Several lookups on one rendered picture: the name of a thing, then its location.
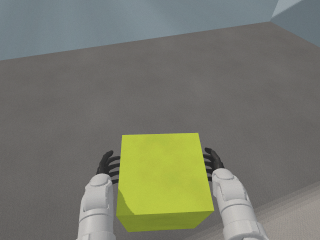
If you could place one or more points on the carton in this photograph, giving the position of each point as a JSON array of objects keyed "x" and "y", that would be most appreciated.
[{"x": 163, "y": 183}]

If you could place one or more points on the robot right hand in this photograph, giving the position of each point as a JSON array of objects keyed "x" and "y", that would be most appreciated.
[{"x": 215, "y": 162}]

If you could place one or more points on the right robot forearm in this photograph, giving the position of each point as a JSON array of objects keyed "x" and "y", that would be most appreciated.
[{"x": 237, "y": 213}]

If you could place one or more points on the left robot forearm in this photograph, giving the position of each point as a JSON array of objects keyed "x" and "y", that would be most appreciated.
[{"x": 97, "y": 210}]

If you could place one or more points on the robot left hand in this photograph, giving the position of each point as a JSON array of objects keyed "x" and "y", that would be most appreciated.
[{"x": 104, "y": 166}]

